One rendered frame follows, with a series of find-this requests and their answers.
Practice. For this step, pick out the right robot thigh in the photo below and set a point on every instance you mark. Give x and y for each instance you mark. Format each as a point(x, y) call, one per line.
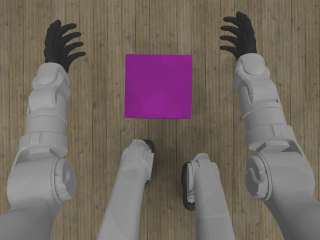
point(212, 218)

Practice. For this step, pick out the carton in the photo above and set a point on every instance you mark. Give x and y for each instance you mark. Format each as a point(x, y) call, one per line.
point(158, 86)

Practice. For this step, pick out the robot left upper arm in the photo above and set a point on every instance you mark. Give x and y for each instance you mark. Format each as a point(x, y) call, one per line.
point(37, 191)

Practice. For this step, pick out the left robot hand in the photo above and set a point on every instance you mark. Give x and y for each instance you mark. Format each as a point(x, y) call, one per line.
point(55, 50)

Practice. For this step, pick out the robot right upper arm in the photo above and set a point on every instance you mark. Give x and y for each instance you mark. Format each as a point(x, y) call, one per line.
point(284, 182)

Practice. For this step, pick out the right robot hand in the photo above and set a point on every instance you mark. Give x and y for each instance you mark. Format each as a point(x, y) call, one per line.
point(245, 41)

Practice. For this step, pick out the robot left forearm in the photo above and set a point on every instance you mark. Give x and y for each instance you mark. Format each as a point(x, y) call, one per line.
point(46, 118)

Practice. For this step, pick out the right robot shin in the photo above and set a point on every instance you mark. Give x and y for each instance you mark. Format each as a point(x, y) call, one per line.
point(190, 195)

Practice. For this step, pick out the robot right forearm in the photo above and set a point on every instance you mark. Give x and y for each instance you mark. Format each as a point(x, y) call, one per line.
point(266, 127)

